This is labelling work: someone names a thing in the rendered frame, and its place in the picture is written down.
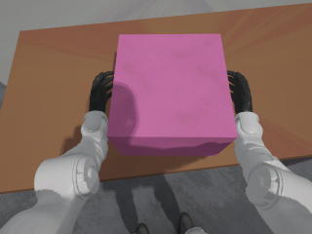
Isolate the right robot forearm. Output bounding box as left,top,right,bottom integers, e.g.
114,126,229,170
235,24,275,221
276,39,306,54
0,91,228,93
234,111,293,184

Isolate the robot right hand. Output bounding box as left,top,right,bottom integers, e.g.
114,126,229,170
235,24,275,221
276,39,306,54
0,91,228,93
226,70,254,114

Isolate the carton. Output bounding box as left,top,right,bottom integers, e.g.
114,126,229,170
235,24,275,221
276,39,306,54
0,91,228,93
106,33,238,156

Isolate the robot left hand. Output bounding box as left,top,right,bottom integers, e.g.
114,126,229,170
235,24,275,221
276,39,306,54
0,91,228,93
89,71,115,113

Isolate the table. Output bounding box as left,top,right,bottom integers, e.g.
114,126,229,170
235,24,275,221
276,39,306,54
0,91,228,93
0,3,312,194

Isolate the robot left foot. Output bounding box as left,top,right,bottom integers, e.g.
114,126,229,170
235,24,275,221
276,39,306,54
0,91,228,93
136,224,149,234

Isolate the robot right foot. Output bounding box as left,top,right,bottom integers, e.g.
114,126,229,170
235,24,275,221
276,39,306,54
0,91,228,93
178,214,193,234

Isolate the robot left upper arm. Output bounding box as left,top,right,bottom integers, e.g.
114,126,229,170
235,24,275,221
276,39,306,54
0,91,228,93
0,154,99,234

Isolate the left robot forearm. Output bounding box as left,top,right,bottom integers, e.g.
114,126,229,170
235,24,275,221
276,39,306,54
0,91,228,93
34,110,108,197

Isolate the robot foot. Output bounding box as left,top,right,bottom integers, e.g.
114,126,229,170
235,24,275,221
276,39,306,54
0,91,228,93
178,214,193,234
136,224,149,234

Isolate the robot right upper arm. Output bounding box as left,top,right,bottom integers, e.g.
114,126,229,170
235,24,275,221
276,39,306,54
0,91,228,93
246,165,312,234

